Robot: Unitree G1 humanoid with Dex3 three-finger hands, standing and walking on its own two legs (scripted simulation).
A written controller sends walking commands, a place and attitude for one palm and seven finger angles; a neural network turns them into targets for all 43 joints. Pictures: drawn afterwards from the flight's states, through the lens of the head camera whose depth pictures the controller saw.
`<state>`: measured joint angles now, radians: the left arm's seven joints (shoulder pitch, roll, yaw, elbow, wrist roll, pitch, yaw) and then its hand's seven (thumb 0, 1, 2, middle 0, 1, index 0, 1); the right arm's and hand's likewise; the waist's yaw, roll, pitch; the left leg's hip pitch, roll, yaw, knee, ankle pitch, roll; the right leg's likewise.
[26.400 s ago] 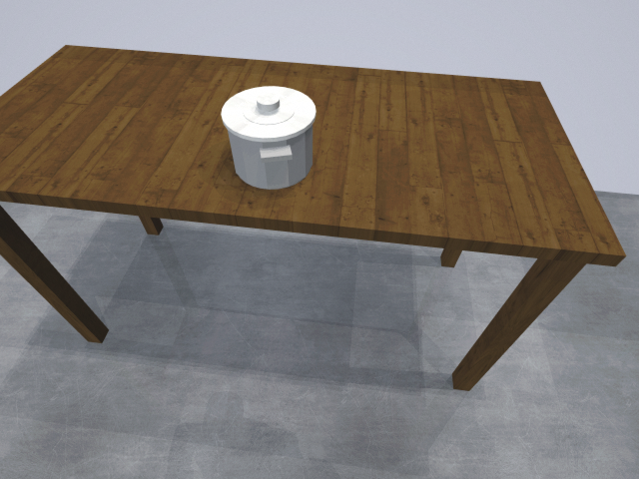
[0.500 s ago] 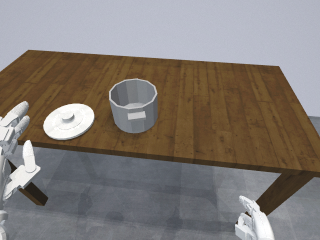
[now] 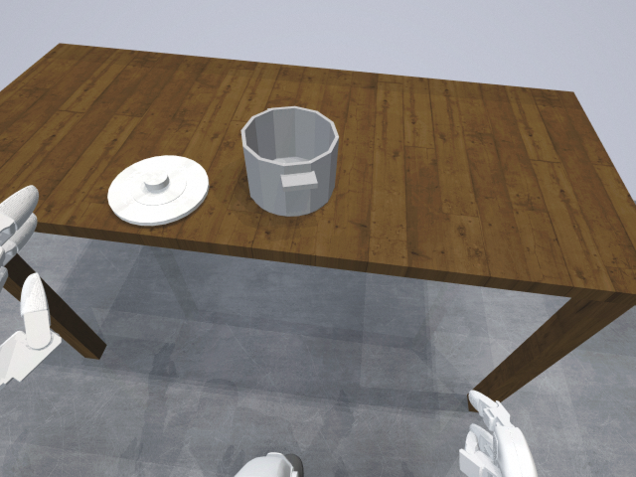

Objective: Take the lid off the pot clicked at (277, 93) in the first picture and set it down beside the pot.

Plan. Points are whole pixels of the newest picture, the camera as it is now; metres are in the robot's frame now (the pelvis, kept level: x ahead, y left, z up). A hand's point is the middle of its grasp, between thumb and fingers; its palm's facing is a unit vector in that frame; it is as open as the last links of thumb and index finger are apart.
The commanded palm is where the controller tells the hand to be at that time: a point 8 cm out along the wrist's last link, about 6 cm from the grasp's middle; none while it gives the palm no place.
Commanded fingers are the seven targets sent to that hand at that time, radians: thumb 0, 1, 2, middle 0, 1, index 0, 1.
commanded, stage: step back with the hand held close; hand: left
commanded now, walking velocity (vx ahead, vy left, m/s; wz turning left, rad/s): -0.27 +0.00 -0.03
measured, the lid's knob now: (156, 179) +0.55 +0.32 +0.01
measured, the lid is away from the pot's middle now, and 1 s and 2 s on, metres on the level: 0.23 0.23 0.23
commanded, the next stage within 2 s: stop stepping back and stand still in 0.58 s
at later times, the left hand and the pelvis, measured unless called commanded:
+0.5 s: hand out of the picture +0.13 +0.25 +0.20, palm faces +0.28 -0.88 -0.40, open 7.4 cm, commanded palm +0.07 +0.32 +0.20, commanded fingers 0.00 0.90 0.90 -0.20 -0.30 -0.20 -0.30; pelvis -0.07 +0.04 -0.01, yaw -3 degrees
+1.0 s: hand out of the picture +0.01 +0.30 +0.20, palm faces +0.37 -0.85 -0.38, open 7.4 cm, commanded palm -0.05 +0.34 +0.20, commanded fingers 0.00 0.90 0.90 -0.20 -0.30 -0.20 -0.30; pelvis -0.20 +0.07 +0.00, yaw -3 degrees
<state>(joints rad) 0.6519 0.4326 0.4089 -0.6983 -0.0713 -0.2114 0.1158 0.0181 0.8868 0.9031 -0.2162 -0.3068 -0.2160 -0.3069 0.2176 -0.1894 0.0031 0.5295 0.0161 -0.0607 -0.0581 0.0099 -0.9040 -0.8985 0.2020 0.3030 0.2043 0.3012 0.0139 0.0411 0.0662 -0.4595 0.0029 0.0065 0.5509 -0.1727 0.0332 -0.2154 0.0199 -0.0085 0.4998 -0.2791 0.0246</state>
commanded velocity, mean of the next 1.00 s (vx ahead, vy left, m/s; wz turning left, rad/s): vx -0.17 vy -0.01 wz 0.02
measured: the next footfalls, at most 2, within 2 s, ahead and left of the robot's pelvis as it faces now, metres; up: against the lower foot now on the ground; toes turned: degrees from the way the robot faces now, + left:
right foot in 0.32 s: -0.03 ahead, -0.10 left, +0.00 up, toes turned -3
left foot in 0.50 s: +0.02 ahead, +0.14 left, +0.00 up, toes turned -3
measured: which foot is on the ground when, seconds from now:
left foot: down 0.00-0.32, up 0.34-0.48, down 0.50-0.76, up 0.78-0.88, down 0.90-1.00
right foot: down 0.00-0.14, up 0.16-0.30, down 0.32-0.50, up 0.52-0.72, down 0.74-0.92, up 0.94-1.00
